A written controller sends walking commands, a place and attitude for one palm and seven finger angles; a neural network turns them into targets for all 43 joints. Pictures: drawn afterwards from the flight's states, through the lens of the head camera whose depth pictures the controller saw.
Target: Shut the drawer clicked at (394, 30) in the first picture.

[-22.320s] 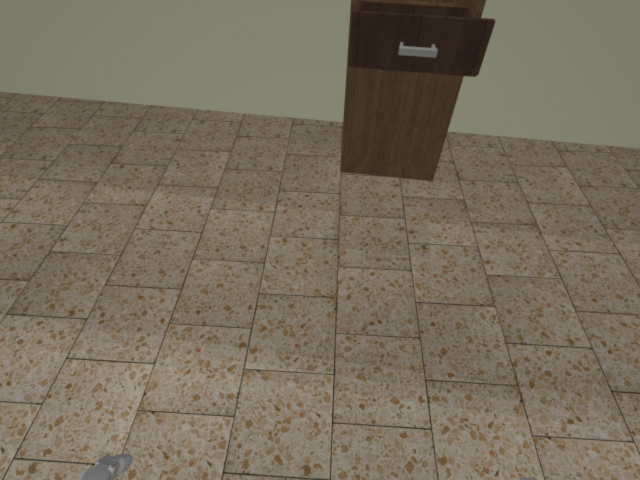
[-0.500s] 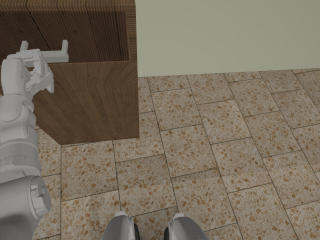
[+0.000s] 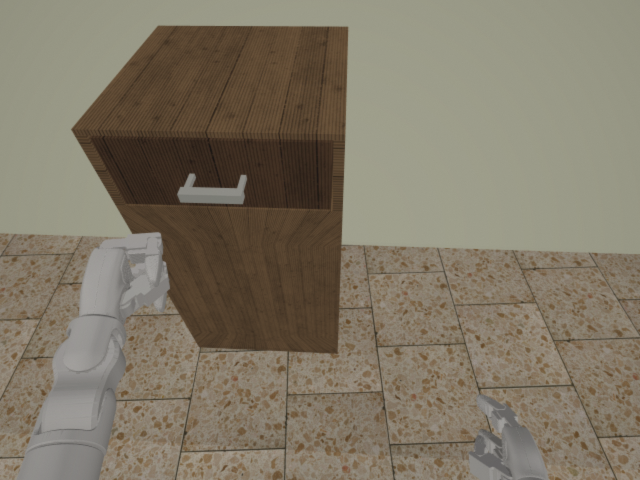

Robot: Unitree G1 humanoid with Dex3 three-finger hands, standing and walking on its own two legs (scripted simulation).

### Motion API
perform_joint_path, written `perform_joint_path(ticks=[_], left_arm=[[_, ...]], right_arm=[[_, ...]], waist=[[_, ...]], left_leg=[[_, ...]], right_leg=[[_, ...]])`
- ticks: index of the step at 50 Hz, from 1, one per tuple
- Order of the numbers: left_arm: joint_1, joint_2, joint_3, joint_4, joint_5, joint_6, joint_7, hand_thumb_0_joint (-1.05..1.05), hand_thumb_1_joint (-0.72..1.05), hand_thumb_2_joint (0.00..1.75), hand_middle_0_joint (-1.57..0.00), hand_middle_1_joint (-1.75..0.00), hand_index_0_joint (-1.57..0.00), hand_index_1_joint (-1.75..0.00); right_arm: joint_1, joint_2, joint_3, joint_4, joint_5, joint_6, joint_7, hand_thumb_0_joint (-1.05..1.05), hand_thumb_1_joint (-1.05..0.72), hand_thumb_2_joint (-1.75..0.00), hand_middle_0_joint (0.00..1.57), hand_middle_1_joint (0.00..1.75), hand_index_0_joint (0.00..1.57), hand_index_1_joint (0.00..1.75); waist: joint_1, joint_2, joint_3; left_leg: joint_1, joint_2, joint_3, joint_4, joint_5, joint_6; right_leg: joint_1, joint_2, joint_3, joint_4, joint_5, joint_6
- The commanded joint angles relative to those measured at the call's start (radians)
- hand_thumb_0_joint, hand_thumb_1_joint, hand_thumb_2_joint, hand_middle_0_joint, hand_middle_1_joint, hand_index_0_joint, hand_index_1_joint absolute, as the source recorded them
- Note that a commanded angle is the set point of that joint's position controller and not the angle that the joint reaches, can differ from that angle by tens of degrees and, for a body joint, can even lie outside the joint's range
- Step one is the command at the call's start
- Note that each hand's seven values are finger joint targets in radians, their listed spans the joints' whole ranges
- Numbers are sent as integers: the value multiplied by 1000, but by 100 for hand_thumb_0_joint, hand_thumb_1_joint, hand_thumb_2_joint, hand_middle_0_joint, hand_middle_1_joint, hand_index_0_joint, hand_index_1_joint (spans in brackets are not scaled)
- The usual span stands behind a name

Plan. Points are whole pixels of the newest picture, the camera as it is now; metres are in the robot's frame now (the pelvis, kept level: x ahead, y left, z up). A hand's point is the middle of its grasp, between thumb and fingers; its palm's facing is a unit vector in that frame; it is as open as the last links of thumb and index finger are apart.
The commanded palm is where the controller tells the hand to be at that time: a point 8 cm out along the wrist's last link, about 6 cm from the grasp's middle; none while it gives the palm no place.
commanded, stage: draw the hand back to the body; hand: left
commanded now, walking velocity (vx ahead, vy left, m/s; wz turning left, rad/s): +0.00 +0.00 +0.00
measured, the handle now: (214, 187) +0.59 +0.23 +0.00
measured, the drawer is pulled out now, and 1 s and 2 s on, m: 0.00 0.00 0.00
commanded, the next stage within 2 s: step back with the hand held close in 0.74 s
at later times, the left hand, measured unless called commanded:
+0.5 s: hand (89, 346) +0.20 +0.21 +0.17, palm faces +0.34 -0.85 -0.39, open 3.2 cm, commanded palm +0.15 +0.26 +0.19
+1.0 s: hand (67, 341) +0.20 +0.22 +0.19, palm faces +0.37 -0.80 -0.47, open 3.2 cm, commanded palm +0.14 +0.25 +0.19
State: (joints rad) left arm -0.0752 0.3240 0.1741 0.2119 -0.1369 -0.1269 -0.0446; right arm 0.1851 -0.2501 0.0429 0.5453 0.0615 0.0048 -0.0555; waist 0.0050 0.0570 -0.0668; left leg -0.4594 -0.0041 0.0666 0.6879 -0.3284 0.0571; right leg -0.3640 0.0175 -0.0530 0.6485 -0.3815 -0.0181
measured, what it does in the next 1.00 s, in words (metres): stands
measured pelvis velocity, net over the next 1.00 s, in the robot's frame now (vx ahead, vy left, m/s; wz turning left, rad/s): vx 0.00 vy -0.02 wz -0.02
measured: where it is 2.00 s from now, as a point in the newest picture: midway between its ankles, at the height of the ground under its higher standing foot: outside the picture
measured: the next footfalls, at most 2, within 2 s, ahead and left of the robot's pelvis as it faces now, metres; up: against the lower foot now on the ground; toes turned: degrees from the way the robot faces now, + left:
none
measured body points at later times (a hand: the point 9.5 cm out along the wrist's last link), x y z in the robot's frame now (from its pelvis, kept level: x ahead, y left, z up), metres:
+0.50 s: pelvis +0.01 -0.02 +0.02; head -0.01 -0.05 +0.47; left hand +0.18 +0.26 +0.19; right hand +0.19 -0.24 -0.07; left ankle +0.01 +0.08 -0.72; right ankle -0.03 -0.11 -0.72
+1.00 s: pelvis +0.00 -0.02 +0.02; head +0.00 -0.05 +0.47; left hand +0.17 +0.26 +0.22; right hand +0.19 -0.25 -0.07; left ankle +0.01 +0.08 -0.72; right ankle -0.03 -0.11 -0.72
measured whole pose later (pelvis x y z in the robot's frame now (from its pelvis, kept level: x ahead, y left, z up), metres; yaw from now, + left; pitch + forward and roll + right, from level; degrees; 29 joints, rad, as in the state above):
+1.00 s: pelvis +0.00 -0.02 +0.02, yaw -1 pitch -2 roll -1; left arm 0.53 0.36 0.35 -0.44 -0.06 -0.19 0.09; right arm 0.17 -0.24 0.02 0.58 0.01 -0.04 -0.05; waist 0.04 0.08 0.03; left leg -0.18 0.03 0.07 0.45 -0.23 0.02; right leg -0.08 0.06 -0.04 0.37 -0.25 -0.04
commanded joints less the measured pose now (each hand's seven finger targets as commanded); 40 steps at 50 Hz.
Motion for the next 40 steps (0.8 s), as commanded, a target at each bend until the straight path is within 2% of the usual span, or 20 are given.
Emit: perform_joint_path(ticks=[1, 3, 6, 7, 9, 10, 13, 14, 15, 16, 19, 21, 24, 27, 28, 30, 34, 37, 38, 40], left_arm=[[-150, 214, 111, -307, 25, -19, 110, 0, 90, 90, -140, -160, -140, -160], [-135, 202, 99, -352, 33, -11, 127, 0, 90, 90, -140, -160, -140, -160], [-77, 203, 104, -430, 44, -8, 146, 0, 90, 90, -140, -160, -140, -160], [-51, 170, 74, -471, 44, -8, 147, 0, 90, 90, -140, -160, -140, -160], [4, 191, 93, -523, 50, -14, 153, 0, 90, 90, -140, -160, -140, -160], [77, 166, 83, -535, 45, -12, 152, 0, 90, 90, -140, -160, -140, -160], [189, 178, 120, -593, 43, -16, 151, 0, 90, 90, -140, -160, -140, -160], [235, 190, 135, -581, 44, -16, 149, 0, 90, 90, -140, -160, -140, -160], [276, 167, 127, -603, 39, -15, 146, 0, 90, 90, -140, -160, -140, -160], [284, 185, 149, -636, 40, -20, 146, 0, 90, 90, -140, -160, -140, -160], [368, 215, 197, -721, 42, -32, 147, 0, 90, 90, -140, -160, -140, -160], [416, 208, 201, -799, 43, -41, 148, 0, 90, 90, -140, -160, -140, -160], [509, 209, 218, -847, 42, -47, 149, 0, 90, 90, -140, -160, -140, -160], [581, 185, 214, -894, 40, -53, 150, 0, 90, 90, -140, -160, -140, -160], [590, 203, 236, -915, 42, -58, 153, 0, 90, 90, -140, -160, -140, -160], [593, 157, 204, -827, 40, -52, 150, 0, 90, 90, -140, -160, -140, -160], [521, 159, 199, -801, 48, -56, 151, 0, 90, 90, -140, -160, -140, -160], [517, 168, 203, -849, 50, -67, 157, 0, 90, 90, -140, -160, -140, -160], [525, 185, 217, -856, 49, -68, 160, 0, 90, 90, -140, -160, -140, -160], [538, 180, 214, -866, 47, -64, 162, 0, 90, 90, -140, -160, -140, -160]], right_arm=[[-71, -120, -44, -129, -6, -29, -28, 0, -90, -90, 20, 30, 20, 30], [-93, -114, -38, -126, -8, -34, -29, 0, -90, -90, 20, 30, 20, 30], [-106, -111, -34, -116, -16, -49, -29, 0, -90, -90, 20, 30, 20, 30], [-112, -106, -34, -118, -18, -58, -27, 0, -90, -90, 20, 30, 20, 30], [-115, -112, -33, -110, -26, -75, -22, 0, -90, -90, 20, 30, 20, 30], [-116, -106, -35, -111, -26, -79, -19, 0, -90, -90, 20, 30, 20, 30], [-123, -108, -41, -110, -31, -87, -10, 0, -90, -90, 20, 30, 20, 30], [-131, -110, -42, -103, -33, -88, -8, 0, -90, -90, 20, 30, 20, 30], [-131, -103, -44, -108, -32, -87, -6, 0, -90, -90, 20, 30, 20, 30], [-132, -105, -45, -110, -34, -88, -5, 0, -90, -90, 20, 30, 20, 30], [-137, -102, -52, -107, -41, -97, -1, 0, -90, -90, 20, 30, 20, 30], [-136, -93, -54, -114, -42, -107, 2, 0, -90, -90, 20, 30, 20, 30], [-138, -92, -59, -115, -44, -122, 3, 0, -90, -90, 20, 30, 20, 30], [-133, -84, -64, -119, -42, -132, 0, 0, -90, -90, 20, 30, 20, 30], [-132, -87, -64, -119, -43, -138, -1, 0, -90, -90, 20, 30, 20, 30], [-127, -85, -67, -101, -44, -137, -4, 0, -90, -90, 20, 30, 20, 30], [-121, -94, -72, -96, -43, -134, -13, 0, -90, -90, 20, 30, 20, 30], [-125, -88, -72, -106, -46, -143, -19, 0, -90, -90, 20, 30, 20, 30], [-125, -87, -70, -106, -50, -148, -19, 0, -90, -90, 20, 30, 20, 30], [-128, -82, -66, -107, -50, -152, -21, 0, -90, -90, 20, 30, 20, 30]], waist=[[-4, -45, -171], [-3, -16, -126], [6, 21, -118], [4, 60, -104], [15, 32, -97], [16, 34, -81], [29, -34, -68], [33, -43, -28], [30, -38, -19], [35, -52, -19], [45, -18, -25], [46, 18, -30], [49, -14, 2], [46, -6, 25], [52, -9, 20], [36, -64, 98], [29, -59, 111], [41, -20, 39], [50, -34, 15], [52, -4, 13]], left_leg=[[287, 39, -93, -184, 179, -22], [311, 37, -89, -215, 173, -22], [374, 37, -87, -250, 200, -22], [393, 38, -86, -261, 215, -25], [416, 39, -94, -280, 235, -25], [419, 41, -91, -291, 243, -26], [427, 38, -79, -304, 273, -22], [416, 37, -74, -308, 260, -21], [412, 38, -69, -315, 257, -21], [416, 34, -67, -314, 266, -20], [435, 31, -56, -305, 294, -18], [443, 30, -51, -300, 310, -19], [442, 29, -44, -290, 309, -17], [437, 33, -42, -287, 288, -17], [435, 31, -43, -286, 283, -16], [415, 32, -41, -288, 241, -14], [428, 30, -42, -290, 207, -9], [447, 27, -43, -290, 222, -6], [446, 25, -46, -289, 236, -5], [445, 25, -45, -287, 248, -9]], right_leg=[[78, -11, 51, -176, 259, -16], [94, -13, 53, -210, 250, -16], [130, -10, 53, -250, 263, -17], [139, -12, 51, -256, 269, -18], [161, -6, 50, -281, 279, -19], [176, -8, 50, -283, 281, -19], [210, -10, 49, -305, 318, -14], [204, -8, 53, -325, 305, -14], [218, -13, 52, -321, 305, -13], [221, -13, 52, -328, 318, -12], [237, -16, 61, -346, 347, -12], [241, -21, 63, -340, 364, -12], [224, -21, 67, -363, 368, -8], [211, -21, 70, -360, 348, -6], [209, -22, 70, -362, 346, -5], [172, -20, 75, -382, 301, -2], [144, -23, 75, -397, 253, 2], [186, -30, 78, -375, 269, -1], [205, -32, 77, -368, 291, -1], [216, -33, 83, -368, 307, -3]])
